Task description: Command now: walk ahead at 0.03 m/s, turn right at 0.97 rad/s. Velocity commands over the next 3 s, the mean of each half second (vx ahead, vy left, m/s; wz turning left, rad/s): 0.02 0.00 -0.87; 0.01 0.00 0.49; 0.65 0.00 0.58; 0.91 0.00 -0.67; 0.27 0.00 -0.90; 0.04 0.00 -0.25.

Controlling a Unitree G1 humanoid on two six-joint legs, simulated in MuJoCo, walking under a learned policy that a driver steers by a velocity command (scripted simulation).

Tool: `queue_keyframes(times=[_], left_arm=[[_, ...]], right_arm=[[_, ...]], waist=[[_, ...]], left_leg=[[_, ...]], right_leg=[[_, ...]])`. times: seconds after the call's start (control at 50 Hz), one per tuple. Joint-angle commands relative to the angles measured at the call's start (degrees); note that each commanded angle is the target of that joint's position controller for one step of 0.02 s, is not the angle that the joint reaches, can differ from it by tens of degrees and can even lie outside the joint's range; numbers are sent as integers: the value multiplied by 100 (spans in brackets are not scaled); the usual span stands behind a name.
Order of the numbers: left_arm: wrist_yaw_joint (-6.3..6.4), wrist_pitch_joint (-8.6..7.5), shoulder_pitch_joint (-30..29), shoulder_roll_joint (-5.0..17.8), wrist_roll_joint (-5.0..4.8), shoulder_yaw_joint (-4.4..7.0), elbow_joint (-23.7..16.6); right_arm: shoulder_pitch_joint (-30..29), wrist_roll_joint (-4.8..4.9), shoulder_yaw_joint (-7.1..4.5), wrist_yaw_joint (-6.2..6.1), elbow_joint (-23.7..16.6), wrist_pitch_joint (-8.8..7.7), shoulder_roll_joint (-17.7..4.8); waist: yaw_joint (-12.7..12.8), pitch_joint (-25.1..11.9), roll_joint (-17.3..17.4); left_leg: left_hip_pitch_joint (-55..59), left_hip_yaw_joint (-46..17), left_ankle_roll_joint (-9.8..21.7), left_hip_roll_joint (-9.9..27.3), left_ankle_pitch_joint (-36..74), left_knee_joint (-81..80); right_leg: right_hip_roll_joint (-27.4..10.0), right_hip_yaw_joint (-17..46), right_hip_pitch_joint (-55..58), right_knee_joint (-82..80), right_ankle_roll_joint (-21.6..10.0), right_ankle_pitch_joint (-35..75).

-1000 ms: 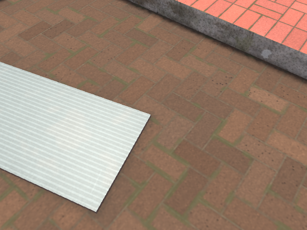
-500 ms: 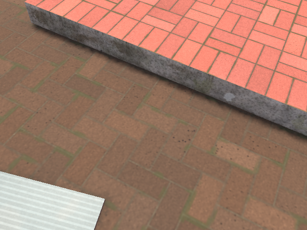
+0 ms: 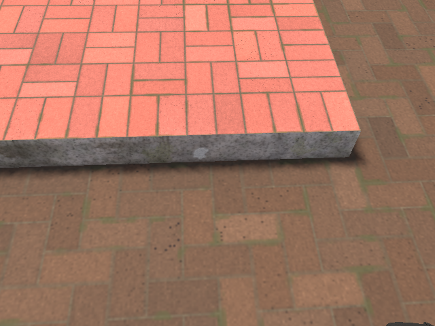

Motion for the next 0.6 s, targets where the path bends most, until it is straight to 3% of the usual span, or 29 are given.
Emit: queue_keyframes(times=[0.02,0.1,0.18,0.22,0.24,0.26,0.28,0.3,0.32,0.34,0.36,0.4,0.44,0.48,0.54,0.56,0.6], left_arm=[[-12,-87,7,248,3,57,-502],[-79,-79,-109,187,29,44,-536],[-184,9,-93,233,21,107,-516],[-232,69,109,218,24,170,-444],[-207,88,374,285,27,244,-324],[-140,77,808,613,42,383,-193],[-38,33,902,1476,52,544,-345],[-97,-153,736,1405,316,515,-535],[-127,-285,505,1225,363,458,-499],[-82,-334,162,1051,232,418,-489],[-35,-309,-100,800,100,334,-539],[61,-254,-388,558,115,210,-628],[95,-272,-344,364,178,112,-553],[88,-295,-246,231,199,38,-416],[-2,-337,-268,-60,346,-116,-204],[-42,-350,-252,33,373,-99,-139],[-50,-331,-322,368,315,1,-74]], right_arm=[[56,-5,-296,-51,-243,-15,-913],[-79,49,-417,6,-161,-7,-1120],[-105,151,-523,123,-58,-36,-1254],[-131,257,-550,173,-6,-57,-1236],[5,293,-533,192,68,-57,-1084],[285,260,-487,233,190,-36,-823],[347,-20,-402,267,-119,-10,-553],[-536,-58,-426,195,-414,-73,-709],[-785,89,-476,136,-460,-87,-880],[-630,130,-500,80,-367,-95,-905],[-427,78,-528,29,-222,-81,-966],[-111,41,-524,66,-63,-74,-925],[65,124,-445,136,93,-49,-778],[-8,164,-319,202,113,-15,-570],[33,205,-206,342,155,16,-444],[20,241,-228,364,125,27,-557],[-36,292,-307,377,-10,35,-859]], waist=[[-83,-958,1074],[-71,-1061,1156],[-30,-1003,1266],[145,-1014,1168],[227,-1023,969],[313,-832,111],[-19,-643,-1902],[480,-1145,-1443],[368,-916,-910],[123,-751,-685],[-9,-780,-491],[-160,-1055,-575],[-112,-1258,-493],[9,-1249,-521],[110,-1114,-658],[155,-957,-685],[169,-584,-678]], left_leg=[[1378,-918,1298,1524,972,-809],[1255,-391,1246,1735,742,-848],[1126,99,1012,1907,545,-680],[1095,357,723,1930,330,-268],[796,591,425,1774,4,208],[-115,1006,-45,1341,-817,1324],[-2209,1214,-651,487,-3219,3322],[-2584,-116,-582,133,-3221,4192],[-2613,-390,-388,188,-2637,4379],[-2615,-493,-283,243,-2051,4211],[-2480,-525,-297,299,-1715,4098],[-1874,-376,-418,165,-1244,4158],[-1580,-234,-512,173,-1009,3803],[-1250,-169,-544,307,-892,3089],[-254,-87,-473,496,-922,2145],[-78,-14,-428,447,-1006,2010],[-187,158,-297,304,-1287,1710]], right_leg=[[-364,-221,-447,-284,88,208],[-548,-385,179,-1200,-47,430],[-456,-718,994,-2364,-339,396],[-302,-901,1553,-3370,-586,723],[-118,-890,2106,-3881,-775,986],[-361,-126,2904,-4598,-1123,1880],[-1868,2270,3714,-4531,-1969,4048],[-2120,2955,3169,-4946,-2640,3448],[-1805,2486,2998,-5115,-2375,2731],[-1514,2138,2833,-5084,-2030,2420],[-1364,1874,2738,-4969,-1817,2440],[-1132,1421,2422,-4774,-1720,3089],[-1061,1067,2554,-4643,-1673,3479],[-1011,859,2607,-4575,-1638,3409],[-1103,717,2156,-4680,-1717,2837],[-1169,758,2011,-4712,-1764,2613],[-1299,879,2017,-4624,-1814,2473]])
